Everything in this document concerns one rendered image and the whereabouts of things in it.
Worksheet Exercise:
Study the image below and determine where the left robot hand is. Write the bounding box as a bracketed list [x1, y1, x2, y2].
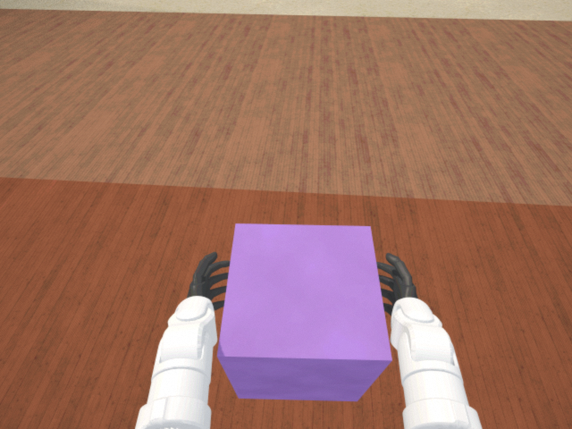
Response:
[187, 252, 231, 310]

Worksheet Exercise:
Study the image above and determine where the left robot forearm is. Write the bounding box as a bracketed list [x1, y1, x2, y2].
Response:
[135, 296, 217, 429]

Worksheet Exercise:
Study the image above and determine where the right robot forearm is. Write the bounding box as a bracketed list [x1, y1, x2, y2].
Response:
[390, 298, 483, 429]

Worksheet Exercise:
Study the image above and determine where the right robot hand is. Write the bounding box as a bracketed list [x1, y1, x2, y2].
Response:
[376, 253, 418, 315]

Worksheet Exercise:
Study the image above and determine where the carton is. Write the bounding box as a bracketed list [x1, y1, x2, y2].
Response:
[217, 223, 392, 401]

